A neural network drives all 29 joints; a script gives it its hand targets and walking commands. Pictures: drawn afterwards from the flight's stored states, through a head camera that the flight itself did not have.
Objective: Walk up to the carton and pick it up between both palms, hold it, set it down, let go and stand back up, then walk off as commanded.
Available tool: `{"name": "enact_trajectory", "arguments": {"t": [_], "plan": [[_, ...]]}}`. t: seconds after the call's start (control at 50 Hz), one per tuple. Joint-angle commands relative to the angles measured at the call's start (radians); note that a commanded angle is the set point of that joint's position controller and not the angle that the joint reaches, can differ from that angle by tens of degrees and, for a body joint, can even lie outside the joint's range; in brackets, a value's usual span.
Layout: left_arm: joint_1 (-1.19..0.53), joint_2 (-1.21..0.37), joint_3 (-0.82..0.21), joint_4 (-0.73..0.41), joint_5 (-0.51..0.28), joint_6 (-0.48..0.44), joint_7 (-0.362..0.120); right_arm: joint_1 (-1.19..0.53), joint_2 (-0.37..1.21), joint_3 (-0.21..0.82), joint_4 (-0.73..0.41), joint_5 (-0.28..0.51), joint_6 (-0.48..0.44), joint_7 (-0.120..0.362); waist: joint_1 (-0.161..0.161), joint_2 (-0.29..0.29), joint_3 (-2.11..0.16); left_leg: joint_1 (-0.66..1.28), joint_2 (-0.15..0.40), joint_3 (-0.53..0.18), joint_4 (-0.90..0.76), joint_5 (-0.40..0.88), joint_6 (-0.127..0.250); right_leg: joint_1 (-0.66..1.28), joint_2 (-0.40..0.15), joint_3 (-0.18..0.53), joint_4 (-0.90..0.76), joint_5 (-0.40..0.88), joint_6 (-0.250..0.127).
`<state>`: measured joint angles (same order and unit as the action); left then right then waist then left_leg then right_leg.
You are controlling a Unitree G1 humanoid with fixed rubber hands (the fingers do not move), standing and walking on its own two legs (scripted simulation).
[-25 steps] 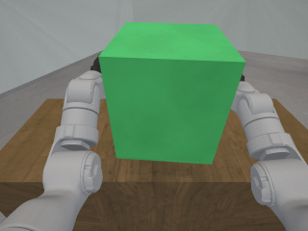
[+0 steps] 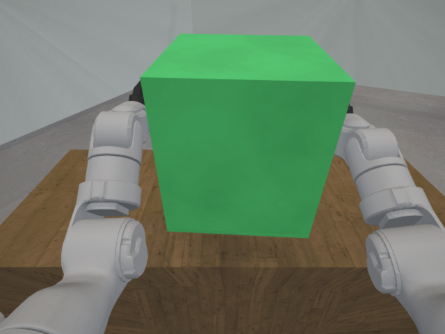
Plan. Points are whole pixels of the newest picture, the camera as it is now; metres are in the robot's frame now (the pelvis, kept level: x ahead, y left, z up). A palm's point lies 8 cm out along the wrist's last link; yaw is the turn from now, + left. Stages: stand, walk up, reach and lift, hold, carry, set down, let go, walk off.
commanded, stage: hold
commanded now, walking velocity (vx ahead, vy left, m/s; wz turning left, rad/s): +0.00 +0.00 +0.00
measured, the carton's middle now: (240, 130) +0.40 -0.03 +0.25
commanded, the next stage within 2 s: set down in 1.88 s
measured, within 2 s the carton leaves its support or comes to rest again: neither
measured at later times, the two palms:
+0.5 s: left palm (141, 112) +0.37 +0.14 +0.30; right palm (346, 120) +0.36 -0.20 +0.28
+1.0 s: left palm (141, 112) +0.37 +0.14 +0.30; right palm (347, 118) +0.36 -0.20 +0.29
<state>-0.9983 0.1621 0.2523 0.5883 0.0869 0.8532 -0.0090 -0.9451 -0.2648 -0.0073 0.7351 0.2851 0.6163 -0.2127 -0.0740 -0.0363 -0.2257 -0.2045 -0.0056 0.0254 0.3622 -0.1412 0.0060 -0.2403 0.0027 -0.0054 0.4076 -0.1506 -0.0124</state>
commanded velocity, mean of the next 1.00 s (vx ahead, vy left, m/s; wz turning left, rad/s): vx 0.00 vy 0.00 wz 0.00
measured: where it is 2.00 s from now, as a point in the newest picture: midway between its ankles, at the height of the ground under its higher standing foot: outside the picture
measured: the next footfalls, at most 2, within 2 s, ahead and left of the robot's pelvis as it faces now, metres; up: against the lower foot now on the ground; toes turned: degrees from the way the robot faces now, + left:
none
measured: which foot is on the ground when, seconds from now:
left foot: down 0.00-1.00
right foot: down 0.00-1.00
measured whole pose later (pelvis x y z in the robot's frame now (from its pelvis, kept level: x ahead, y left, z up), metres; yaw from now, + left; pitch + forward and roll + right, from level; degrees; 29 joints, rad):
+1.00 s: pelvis +0.00 -0.01 +0.00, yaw +0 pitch -1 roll +1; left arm -1.00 0.17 0.25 0.56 0.08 0.90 -0.01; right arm -0.98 -0.27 0.00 0.74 0.30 0.67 -0.21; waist -0.07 -0.03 -0.24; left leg -0.20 0.00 0.02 0.36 -0.14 0.00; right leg -0.24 0.01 -0.01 0.41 -0.15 -0.02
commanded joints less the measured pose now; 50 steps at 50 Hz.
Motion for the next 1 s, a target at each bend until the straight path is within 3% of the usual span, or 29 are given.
{"name": "enact_trajectory", "arguments": {"t": [0.0,0.38,0.98], "plan": [[-0.796,-0.619,-0.22,-0.284,-0.124,-0.067,-0.083,-1.206,0.711,0.262,-0.502,0.294,-0.066,0.194,0.148,0.053,-0.41,0.062,-0.02,-0.069,-0.021,0.117,0.037,0.227,0.092,0.046,-0.118,0.094,0.024],[-0.825,-0.624,-0.252,-0.327,-0.143,-0.039,-0.087,-1.217,0.712,0.268,-0.51,0.312,-0.035,0.195,0.131,0.065,-0.432,0.059,-0.022,-0.068,-0.017,0.119,0.03,0.236,0.091,0.051,-0.117,0.118,0.021],[-0.864,-0.616,-0.253,-0.305,-0.155,-0.04,-0.092,-1.226,0.722,0.258,-0.469,0.312,-0.018,0.194,0.123,0.071,-0.421,0.034,-0.021,-0.067,-0.02,0.083,0.027,0.217,0.086,0.054,-0.118,0.093,0.021]]}}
